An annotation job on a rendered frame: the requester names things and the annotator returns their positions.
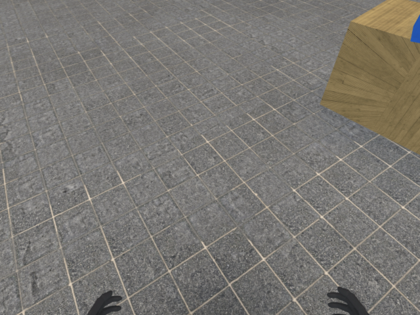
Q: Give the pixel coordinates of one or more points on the robot left hand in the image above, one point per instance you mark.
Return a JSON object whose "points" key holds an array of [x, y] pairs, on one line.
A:
{"points": [[102, 301]]}

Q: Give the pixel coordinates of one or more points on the robot right hand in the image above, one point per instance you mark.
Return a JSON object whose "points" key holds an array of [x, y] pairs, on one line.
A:
{"points": [[353, 306]]}

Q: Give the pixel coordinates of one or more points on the pedestal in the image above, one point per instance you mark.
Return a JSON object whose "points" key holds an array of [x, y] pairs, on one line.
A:
{"points": [[375, 81]]}

